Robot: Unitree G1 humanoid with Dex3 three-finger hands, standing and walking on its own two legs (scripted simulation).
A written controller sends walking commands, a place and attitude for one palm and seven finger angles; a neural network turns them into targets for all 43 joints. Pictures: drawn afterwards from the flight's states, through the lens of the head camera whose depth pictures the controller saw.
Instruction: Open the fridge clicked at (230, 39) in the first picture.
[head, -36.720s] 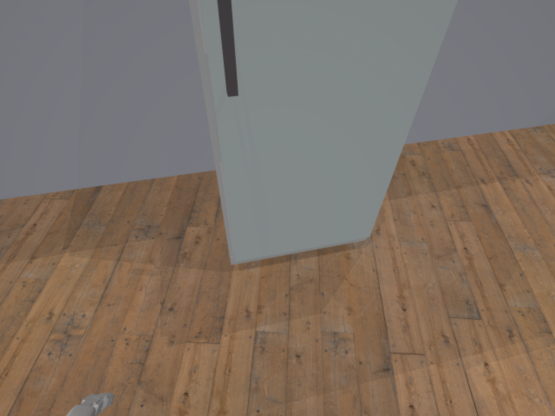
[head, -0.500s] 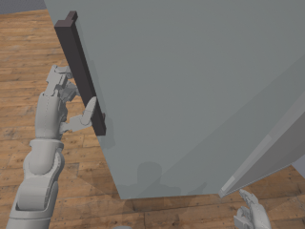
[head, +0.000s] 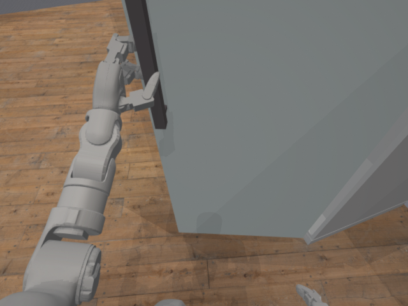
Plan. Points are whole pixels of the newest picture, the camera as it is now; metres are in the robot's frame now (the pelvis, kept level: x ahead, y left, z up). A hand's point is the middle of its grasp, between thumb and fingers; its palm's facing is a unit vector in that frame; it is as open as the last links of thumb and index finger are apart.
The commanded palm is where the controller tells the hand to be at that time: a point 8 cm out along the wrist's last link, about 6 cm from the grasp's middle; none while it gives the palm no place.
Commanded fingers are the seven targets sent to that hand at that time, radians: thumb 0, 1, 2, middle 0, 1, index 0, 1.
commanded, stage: stop walking and hold the door back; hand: left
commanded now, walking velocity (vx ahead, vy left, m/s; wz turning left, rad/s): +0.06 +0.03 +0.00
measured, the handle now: (152, 63) +0.48 +0.13 +0.23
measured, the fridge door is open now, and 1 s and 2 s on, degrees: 67 72 69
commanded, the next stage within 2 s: loosen the grip on the handle in 0.44 s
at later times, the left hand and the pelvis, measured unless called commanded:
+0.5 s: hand (143, 103) +0.39 +0.13 +0.21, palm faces -0.03 -0.98 -0.18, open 8.1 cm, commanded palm +0.38 +0.19 +0.19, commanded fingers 0.00 0.90 0.90 -0.45 -1.40 -0.45 -1.40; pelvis +0.01 +0.04 +0.01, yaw -4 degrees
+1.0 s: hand (140, 107) +0.38 +0.14 +0.21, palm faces +0.00 -0.97 -0.24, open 13.8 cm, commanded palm +0.37 +0.18 +0.21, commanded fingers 0.00 -0.55 0.20 -0.26 -1.17 -0.26 -1.17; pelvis -0.03 +0.00 +0.00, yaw -4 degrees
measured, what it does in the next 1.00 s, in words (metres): stands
